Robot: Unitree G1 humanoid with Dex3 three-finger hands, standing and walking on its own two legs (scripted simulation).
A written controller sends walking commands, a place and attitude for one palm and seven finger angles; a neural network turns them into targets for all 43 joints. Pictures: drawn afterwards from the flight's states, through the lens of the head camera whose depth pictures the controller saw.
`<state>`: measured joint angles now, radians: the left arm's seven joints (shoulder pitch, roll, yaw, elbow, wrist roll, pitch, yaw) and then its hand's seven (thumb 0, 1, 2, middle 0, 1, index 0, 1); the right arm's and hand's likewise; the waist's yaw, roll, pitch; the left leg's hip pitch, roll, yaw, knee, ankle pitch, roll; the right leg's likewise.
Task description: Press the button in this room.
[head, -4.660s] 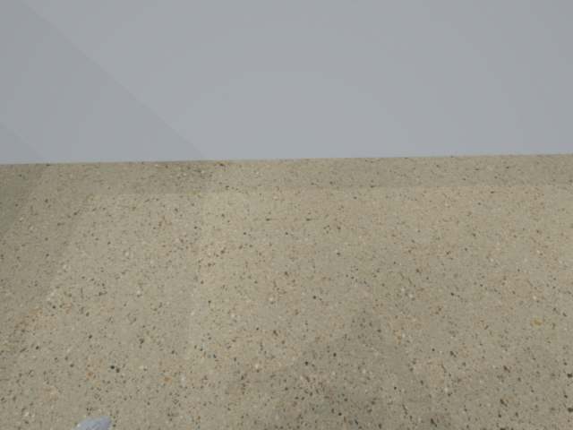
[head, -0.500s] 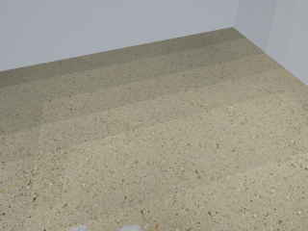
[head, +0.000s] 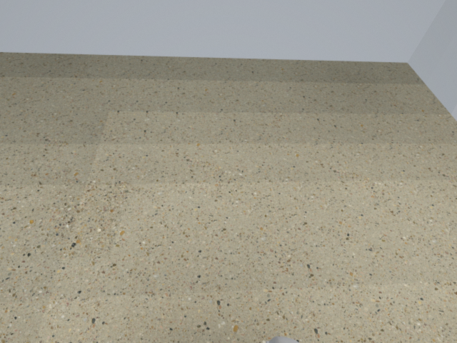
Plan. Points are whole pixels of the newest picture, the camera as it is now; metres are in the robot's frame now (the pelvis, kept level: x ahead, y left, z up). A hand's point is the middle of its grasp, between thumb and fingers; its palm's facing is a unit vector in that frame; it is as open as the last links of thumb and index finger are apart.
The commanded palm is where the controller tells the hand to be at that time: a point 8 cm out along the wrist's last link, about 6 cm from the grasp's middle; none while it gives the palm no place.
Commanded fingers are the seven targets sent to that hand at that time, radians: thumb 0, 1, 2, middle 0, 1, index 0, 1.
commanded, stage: turn or walk to find it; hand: left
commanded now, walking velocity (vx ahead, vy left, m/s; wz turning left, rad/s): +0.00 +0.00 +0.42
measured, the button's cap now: out of the picture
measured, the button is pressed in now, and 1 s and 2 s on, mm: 0 0 0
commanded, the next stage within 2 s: none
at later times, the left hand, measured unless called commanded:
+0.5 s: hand out of the picture +0.00 +0.16 -0.16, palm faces +0.25 -0.94 -0.24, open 7.4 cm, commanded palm none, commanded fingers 0.00 0.90 0.90 -0.20 -0.30 -0.20 -0.30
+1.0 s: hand out of the picture -0.04 +0.23 -0.16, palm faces +0.43 -0.87 -0.25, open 7.4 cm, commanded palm none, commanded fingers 0.00 0.90 0.90 -0.20 -0.30 -0.20 -0.30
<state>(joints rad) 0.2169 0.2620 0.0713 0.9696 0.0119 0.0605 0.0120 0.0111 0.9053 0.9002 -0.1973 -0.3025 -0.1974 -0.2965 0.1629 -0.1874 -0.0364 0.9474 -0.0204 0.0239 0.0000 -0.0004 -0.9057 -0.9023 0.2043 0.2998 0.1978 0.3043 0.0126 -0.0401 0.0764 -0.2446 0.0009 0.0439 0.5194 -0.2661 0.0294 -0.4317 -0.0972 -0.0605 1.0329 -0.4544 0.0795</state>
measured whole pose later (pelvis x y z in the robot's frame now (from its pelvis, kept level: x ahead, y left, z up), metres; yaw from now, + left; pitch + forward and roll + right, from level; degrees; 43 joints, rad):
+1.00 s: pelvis -0.04 +0.00 +0.00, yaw +24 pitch +0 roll -1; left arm 0.15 0.24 0.06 0.93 0.01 0.05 0.02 0.01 0.91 0.90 -0.20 -0.30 -0.20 -0.30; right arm 0.20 -0.18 -0.04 0.96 -0.02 0.03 0.00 0.00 -0.90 -0.90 0.21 0.30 0.20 0.30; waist -0.02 -0.01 0.06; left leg -0.24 -0.04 -0.02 0.47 -0.22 0.04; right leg -0.37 -0.07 -0.03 0.87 -0.44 0.09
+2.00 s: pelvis -0.09 -0.02 +0.00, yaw +49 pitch +0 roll +0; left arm 0.13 0.22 0.05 0.91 0.01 0.05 0.02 0.01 0.90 0.90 -0.20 -0.30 -0.20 -0.30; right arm 0.22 -0.19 -0.05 0.96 -0.03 0.04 0.01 0.00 -0.90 -0.90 0.21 0.30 0.20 0.30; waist -0.04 0.01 0.05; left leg -0.29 -0.06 -0.07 0.48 -0.18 0.03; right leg -0.33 -0.04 -0.02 0.76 -0.42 0.07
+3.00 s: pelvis -0.10 -0.09 +0.00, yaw +75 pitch -2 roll +2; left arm 0.20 0.17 0.04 0.90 0.02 0.01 0.02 0.01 0.90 0.90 -0.20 -0.30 -0.20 -0.30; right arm 0.22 -0.24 -0.08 0.96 -0.02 0.08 0.02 0.00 -0.91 -0.90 0.20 0.30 0.20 0.30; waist -0.01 0.05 0.05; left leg -0.45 -0.04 -0.06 0.97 -0.44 -0.02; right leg -0.25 -0.06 -0.11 0.58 -0.31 -0.03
